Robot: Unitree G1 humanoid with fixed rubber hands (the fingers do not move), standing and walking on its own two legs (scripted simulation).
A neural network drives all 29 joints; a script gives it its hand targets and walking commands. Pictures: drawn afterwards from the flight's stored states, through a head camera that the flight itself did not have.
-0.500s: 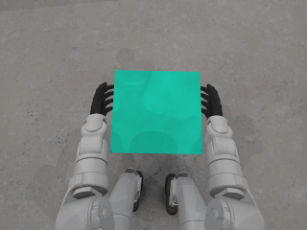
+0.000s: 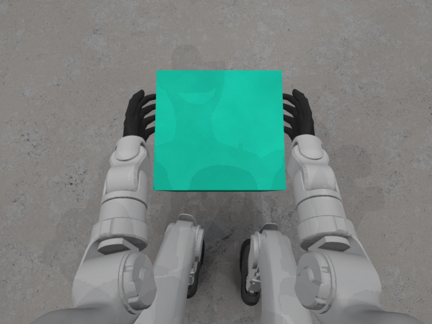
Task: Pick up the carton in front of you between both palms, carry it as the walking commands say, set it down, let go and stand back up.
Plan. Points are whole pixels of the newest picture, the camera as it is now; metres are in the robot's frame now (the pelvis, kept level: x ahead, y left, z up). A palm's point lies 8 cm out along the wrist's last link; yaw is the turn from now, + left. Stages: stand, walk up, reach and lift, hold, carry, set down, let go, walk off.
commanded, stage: set down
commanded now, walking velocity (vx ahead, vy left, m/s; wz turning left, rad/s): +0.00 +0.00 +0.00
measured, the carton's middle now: (218, 143) +0.44 +0.04 -0.16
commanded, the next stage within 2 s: none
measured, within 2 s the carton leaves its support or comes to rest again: rests again in 1.24 s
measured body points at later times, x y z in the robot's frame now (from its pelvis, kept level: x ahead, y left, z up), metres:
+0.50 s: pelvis -0.04 +0.00 -0.13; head +0.28 +0.01 +0.19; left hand +0.45 +0.21 -0.25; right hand +0.51 -0.09 -0.25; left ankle +0.08 +0.11 -0.53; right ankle +0.08 -0.10 -0.53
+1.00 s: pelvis -0.03 +0.00 -0.19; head +0.32 +0.02 +0.08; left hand +0.47 +0.23 -0.35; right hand +0.53 -0.07 -0.35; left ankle +0.08 +0.11 -0.53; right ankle +0.08 -0.10 -0.53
